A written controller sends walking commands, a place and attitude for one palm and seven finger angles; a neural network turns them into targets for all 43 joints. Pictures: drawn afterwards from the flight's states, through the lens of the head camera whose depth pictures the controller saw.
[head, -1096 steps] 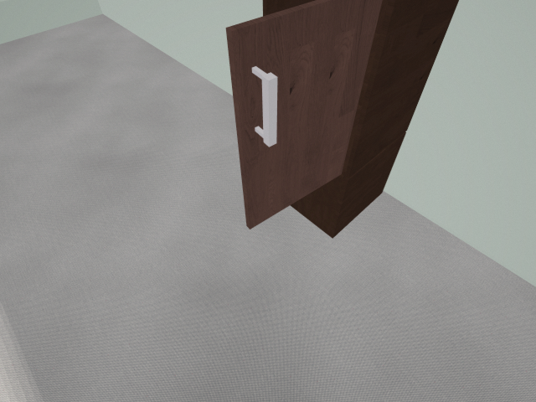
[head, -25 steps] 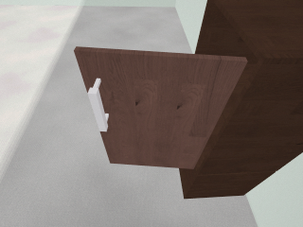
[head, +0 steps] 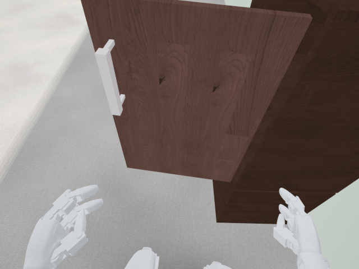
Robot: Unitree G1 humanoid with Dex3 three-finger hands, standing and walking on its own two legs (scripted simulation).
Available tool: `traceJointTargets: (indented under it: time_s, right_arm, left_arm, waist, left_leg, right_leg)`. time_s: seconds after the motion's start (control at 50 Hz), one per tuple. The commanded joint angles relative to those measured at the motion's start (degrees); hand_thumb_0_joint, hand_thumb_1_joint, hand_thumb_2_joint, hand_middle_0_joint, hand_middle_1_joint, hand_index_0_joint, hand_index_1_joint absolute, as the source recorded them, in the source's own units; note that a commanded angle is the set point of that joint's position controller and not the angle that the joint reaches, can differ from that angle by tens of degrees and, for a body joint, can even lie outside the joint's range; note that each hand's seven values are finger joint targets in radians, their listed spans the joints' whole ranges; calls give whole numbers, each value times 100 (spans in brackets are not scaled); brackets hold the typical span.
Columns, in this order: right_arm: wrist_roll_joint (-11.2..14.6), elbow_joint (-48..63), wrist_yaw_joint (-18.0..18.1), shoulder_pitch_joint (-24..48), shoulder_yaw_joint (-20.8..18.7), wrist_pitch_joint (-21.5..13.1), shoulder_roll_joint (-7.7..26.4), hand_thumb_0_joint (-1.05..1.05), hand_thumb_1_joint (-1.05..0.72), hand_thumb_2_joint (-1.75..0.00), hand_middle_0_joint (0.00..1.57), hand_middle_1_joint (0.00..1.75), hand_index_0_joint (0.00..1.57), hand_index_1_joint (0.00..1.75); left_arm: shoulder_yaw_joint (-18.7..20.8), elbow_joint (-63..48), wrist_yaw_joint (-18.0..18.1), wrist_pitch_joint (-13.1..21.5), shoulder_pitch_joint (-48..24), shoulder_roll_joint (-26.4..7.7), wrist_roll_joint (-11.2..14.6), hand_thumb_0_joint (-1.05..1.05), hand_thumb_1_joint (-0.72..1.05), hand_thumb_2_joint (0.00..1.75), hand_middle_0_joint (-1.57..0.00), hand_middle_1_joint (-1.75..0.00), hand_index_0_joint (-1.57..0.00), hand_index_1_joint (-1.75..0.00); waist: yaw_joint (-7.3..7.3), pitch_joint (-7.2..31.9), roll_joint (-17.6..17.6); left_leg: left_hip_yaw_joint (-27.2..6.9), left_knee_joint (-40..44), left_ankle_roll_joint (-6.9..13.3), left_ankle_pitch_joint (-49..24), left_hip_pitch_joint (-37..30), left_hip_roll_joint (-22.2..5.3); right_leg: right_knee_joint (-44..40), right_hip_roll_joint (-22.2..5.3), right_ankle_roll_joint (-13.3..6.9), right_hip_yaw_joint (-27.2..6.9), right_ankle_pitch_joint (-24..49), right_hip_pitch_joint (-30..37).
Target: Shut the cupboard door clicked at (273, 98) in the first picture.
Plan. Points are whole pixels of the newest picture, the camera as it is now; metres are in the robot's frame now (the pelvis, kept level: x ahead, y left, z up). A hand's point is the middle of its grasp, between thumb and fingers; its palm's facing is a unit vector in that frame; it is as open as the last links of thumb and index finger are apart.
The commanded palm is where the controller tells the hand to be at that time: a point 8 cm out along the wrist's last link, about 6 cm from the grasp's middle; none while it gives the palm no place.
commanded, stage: raise the hand and make a fist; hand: left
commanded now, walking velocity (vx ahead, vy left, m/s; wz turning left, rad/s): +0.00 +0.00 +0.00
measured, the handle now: (113, 79) +0.46 +0.20 +0.17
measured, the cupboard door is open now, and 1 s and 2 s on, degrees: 83 83 83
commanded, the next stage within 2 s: bring the fist close to the handle in 1.44 s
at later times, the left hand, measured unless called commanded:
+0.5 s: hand (80, 194) +0.22 +0.20 +0.11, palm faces -0.03 -1.00 -0.03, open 3.6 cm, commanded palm +0.19 +0.26 +0.12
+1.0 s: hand (68, 159) +0.25 +0.22 +0.17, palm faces +0.00 -1.00 -0.07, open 3.1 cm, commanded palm +0.22 +0.27 +0.18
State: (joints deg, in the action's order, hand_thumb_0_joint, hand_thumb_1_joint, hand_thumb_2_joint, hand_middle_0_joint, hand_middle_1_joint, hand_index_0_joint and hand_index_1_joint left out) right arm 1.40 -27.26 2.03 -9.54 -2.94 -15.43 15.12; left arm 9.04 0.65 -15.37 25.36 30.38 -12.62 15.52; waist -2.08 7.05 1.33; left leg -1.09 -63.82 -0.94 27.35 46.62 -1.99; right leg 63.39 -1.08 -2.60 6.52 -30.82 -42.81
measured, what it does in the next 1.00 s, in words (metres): rises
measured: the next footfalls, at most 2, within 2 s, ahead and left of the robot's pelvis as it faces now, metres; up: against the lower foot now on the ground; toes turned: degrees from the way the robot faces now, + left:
none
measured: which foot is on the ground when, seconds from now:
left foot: down 0.00-1.00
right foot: down 0.00-1.00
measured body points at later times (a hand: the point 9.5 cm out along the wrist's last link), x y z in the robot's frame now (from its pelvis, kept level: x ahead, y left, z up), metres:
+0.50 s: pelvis +0.02 +0.02 +0.03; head +0.05 +0.02 +0.48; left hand +0.22 +0.26 +0.11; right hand +0.17 -0.22 -0.05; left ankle +0.04 +0.13 -0.66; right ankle +0.01 -0.09 -0.66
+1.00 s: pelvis +0.03 +0.03 +0.06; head +0.02 +0.02 +0.51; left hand +0.25 +0.27 +0.18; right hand +0.21 -0.19 -0.01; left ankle +0.04 +0.13 -0.66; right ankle +0.01 -0.09 -0.66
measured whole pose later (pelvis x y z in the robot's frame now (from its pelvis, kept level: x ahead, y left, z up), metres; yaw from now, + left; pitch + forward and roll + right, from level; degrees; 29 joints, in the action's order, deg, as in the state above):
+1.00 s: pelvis +0.03 +0.03 +0.06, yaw +0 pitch +2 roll -1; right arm 2.5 -32.5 3.4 -14.5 4.4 -15.7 13.2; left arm 10.4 -10.9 -13.7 5.6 17.7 -15.7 16.4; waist -1.9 3.8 -2.5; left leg 0.5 -43.1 1.2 20.7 24.8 -0.4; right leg 40.9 -1.7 0.1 5.2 -22.5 -20.6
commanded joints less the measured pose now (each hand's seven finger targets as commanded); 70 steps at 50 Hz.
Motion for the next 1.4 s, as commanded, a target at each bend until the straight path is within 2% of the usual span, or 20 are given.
traceJointTargets:
  time_s: [0.0, 0.06, 0.12, 0.18, 0.26, 0.32, 0.38, 0.46, 0.52, 0.64, 0.74, 0.76, 0.84, 0.96, 1.08, 1.16, 1.24, 1.26, 1.34, 1.38]
  right_arm:
    - [32, 504, 211, -143, -15, -349, 516, 0, -90, -90, 20, 30, 20, 30]
    - [129, 389, 308, -92, 53, -345, 564, 0, -90, -90, 20, 30, 20, 30]
    - [170, 542, 325, -70, 31, -274, 518, 0, -90, -90, 20, 30, 20, 30]
    - [141, 606, 318, -2, 57, -159, 389, 0, -90, -90, 20, 30, 20, 30]
    - [84, 567, 279, 21, 76, -135, 353, 0, -90, -90, 20, 30, 20, 30]
    - [86, 558, 233, -111, 81, -201, 406, 0, -90, -90, 20, 30, 20, 30]
    - [114, 566, 215, -164, 81, -263, 490, 0, -90, -90, 20, 30, 20, 30]
    - [136, 524, 251, -159, 105, -305, 548, 0, -90, -90, 20, 30, 20, 30]
    - [161, 558, 249, -170, 142, -337, 543, 0, -90, -90, 20, 30, 20, 30]
    - [165, 535, 198, -154, 207, -332, 530, 0, -90, -90, 20, 30, 20, 30]
    - [172, 543, 193, -95, 287, -297, 538, 0, -90, -90, 20, 30, 20, 30]
    - [153, 511, 211, -96, 300, -282, 558, 0, -90, -90, 20, 30, 20, 30]
    - [166, 494, 212, -34, 343, -322, 532, 0, -90, -90, 20, 30, 20, 30]
    - [166, 334, 236, 26, 372, -368, 564, 0, -90, -90, 20, 30, 20, 30]
    - [198, 289, 234, 106, 367, -418, 528, 0, -90, -90, 20, 30, 20, 30]
    - [179, 272, 230, 99, 326, -441, 574, 0, -90, -90, 20, 30, 20, 30]
    - [167, 262, 202, 126, 319, -483, 521, 0, -90, -90, 20, 30, 20, 30]
    - [150, 222, 210, 90, 307, -485, 573, 0, -90, -90, 20, 30, 20, 30]
    - [180, 216, 206, 142, 301, -517, 543, 0, -90, -90, 20, 30, 20, 30]
    - [171, 205, 212, 152, 303, -520, 548, 0, -90, -90, 20, 30, 20, 30]
  left_arm:
    - [44, -2246, -92, 818, -1494, -708, 168, 0, 90, 90, -64, -78, -64, -78]
    - [80, -1469, -484, 292, -1265, -824, 261, 0, 90, 90, -69, -84, -69, -84]
    - [469, -1520, -587, -411, -742, -998, 369, 0, 90, 90, -75, -90, -75, -90]
    - [828, -1682, -375, -806, -552, -1030, 454, 0, 90, 90, -81, -96, -81, -96]
    - [871, -1787, -59, -689, -460, -946, 437, 0, 90, 90, -88, -104, -88, -104]
    - [532, -1866, -27, -476, -459, -696, 379, 0, 90, 90, -93, -110, -93, -110]
    - [420, -2078, -36, -413, -601, -776, 315, 0, 90, 90, -99, -116, -99, -116]
    - [505, -2158, 73, -500, -799, -952, 268, 0, 90, 90, -106, -124, -106, -124]
    - [431, -2456, 183, -560, -931, -871, 221, 0, 90, 90, -112, -130, -112, -130]
    - [333, -2490, 313, -902, -1004, -791, 116, 0, 90, 90, -123, -142, -123, -142]
    - [352, -2430, 291, -1269, -1368, -864, 75, 0, 90, 90, -130, -150, -130, -150]
    - [500, -2360, 303, -1337, -1465, -1015, 93, 0, 90, 90, -130, -150, -130, -150]
    - [497, -2534, 271, -1457, -1794, -971, 102, 0, 90, 90, -130, -150, -130, -150]
    - [704, -2329, 160, -1692, -2150, -1158, 201, 0, 90, 90, -130, -150, -130, -150]
    - [659, -2063, 79, -1930, -2081, -982, 242, 0, 90, 90, -130, -150, -130, -150]
    - [828, -2142, 127, -1875, -2061, -1201, 221, 0, 90, 90, -130, -150, -130, -150]
    - [758, -2393, 232, -1654, -2234, -1076, 175, 0, 90, 90, -130, -150, -130, -150]
    - [889, -2272, 264, -1632, -2174, -1258, 164, 0, 90, 90, -130, -150, -130, -150]
    - [693, -2266, 264, -1513, -2215, -1070, 129, 0, 90, 90, -130, -150, -130, -150]
    - [694, -2150, 229, -1536, -2169, -1085, 136, 0, 90, 90, -130, -150, -130, -150]
  waist:
    - [563, 635, -450]
    - [471, 373, -507]
    - [186, 1009, -305]
    - [-8, 1146, -80]
    - [-78, 784, 14]
    - [46, 681, -106]
    - [87, 717, -256]
    - [102, 566, -226]
    - [84, 717, -527]
    - [107, 540, -623]
    - [130, 242, -579]
    - [128, 168, -341]
    - [93, 347, -580]
    - [72, 282, -309]
    - [20, 123, -261]
    - [4, 167, -92]
    - [18, 272, -431]
    - [46, 145, -185]
    - [67, 131, -369]
    - [82, 104, -193]
  left_leg:
    - [-31, 462, 280, -643, -542, 181]
    - [-41, 532, 282, -593, -369, 190]
    - [-26, 824, 270, -987, -676, 226]
    - [-77, 1124, 236, -1396, -879, 235]
    - [-116, 1456, 199, -1576, -1065, 233]
    - [-77, 1606, 206, -1489, -1266, 242]
    - [-65, 1714, 227, -1405, -1443, 244]
    - [-103, 1924, 236, -1165, -1573, 224]
    - [-137, 2133, 227, -1272, -1912, 197]
    - [-173, 2416, 190, -1578, -2251, 143]
    - [-176, 2676, 186, -1350, -2388, 125]
    - [-195, 2696, 204, -1391, -2363, 134]
    - [-163, 2837, 188, -1532, -2675, 139]
    - [-105, 2948, 220, -1744, -2825, 174]
    - [-11, 3075, 230, -1830, -2932, 215]
    - [44, 3034, 240, -1867, -2940, 231]
    - [82, 3042, 225, -1910, -3077, 242]
    - [80, 2994, 242, -1851, -2979, 230]
    - [105, 3041, 237, -1629, -2999, 243]
    - [134, 2989, 256, -1578, -2913, 255]
  right_leg:
    - [-1658, 61, 194, -1126, 312, 56]
    - [-1862, 49, 208, -1225, 222, 240]
    - [-1994, -78, 303, -1221, 815, 1012]
    - [-1907, -80, 329, -995, 1599, 1498]
    - [-1799, 37, 250, -643, 1952, 1469]
    - [-1820, 82, 227, -513, 1773, 1254]
    - [-1866, 108, 178, -461, 1559, 1245]
    - [-2007, 141, 158, -395, 1256, 1263]
    - [-2004, 163, 139, -258, 1428, 1376]
    - [-2161, 184, 139, -139, 1799, 1606]
    - [-2446, 192, 151, -124, 1637, 1719]
    - [-2514, 193, 146, -143, 1691, 1838]
    - [-2632, 185, 148, -130, 1799, 1990]
    - [-2916, 157, 157, -207, 2080, 2342]
    - [-3114, 117, 188, -234, 2206, 2443]
    - [-3167, 94, 212, -320, 2230, 2527]
    - [-3106, 93, 210, -289, 2253, 2466]
    - [-3161, 91, 231, -341, 2195, 2444]
    - [-3199, 77, 233, -355, 1885, 2350]
    - [-3290, 33, 268, -460, 1812, 2373]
